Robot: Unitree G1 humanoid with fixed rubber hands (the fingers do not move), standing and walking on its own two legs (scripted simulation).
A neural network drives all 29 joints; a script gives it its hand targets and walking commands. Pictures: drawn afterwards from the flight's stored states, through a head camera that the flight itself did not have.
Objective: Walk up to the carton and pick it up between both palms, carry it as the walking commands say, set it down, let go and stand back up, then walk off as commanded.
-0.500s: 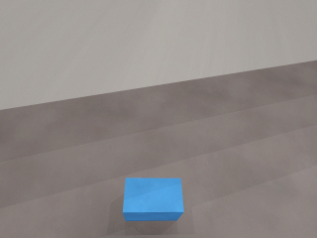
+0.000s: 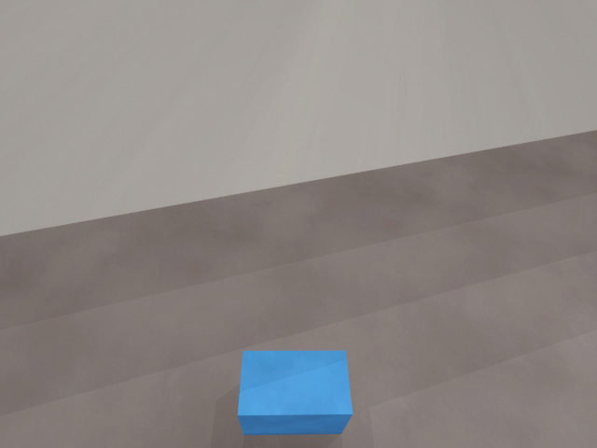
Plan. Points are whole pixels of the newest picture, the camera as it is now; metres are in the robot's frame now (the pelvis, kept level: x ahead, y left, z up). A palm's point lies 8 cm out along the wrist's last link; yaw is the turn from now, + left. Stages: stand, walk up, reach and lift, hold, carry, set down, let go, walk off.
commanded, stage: stand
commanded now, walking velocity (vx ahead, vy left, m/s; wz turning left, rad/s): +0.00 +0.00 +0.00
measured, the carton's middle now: (293, 393) +0.39 -0.01 -0.67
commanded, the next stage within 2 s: reach and lift in 0.80 s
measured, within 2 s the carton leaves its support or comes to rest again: neither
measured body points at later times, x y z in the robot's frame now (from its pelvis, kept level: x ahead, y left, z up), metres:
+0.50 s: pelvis +0.02 +0.01 +0.00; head +0.03 +0.01 +0.45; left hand -0.02 +0.23 -0.16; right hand +0.04 -0.22 -0.16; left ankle +0.04 +0.12 -0.74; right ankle -0.03 -0.11 -0.74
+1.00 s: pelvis +0.01 +0.01 -0.02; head +0.07 +0.01 +0.42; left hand +0.19 +0.24 -0.14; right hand +0.18 -0.23 -0.14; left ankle +0.04 +0.12 -0.74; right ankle -0.03 -0.11 -0.74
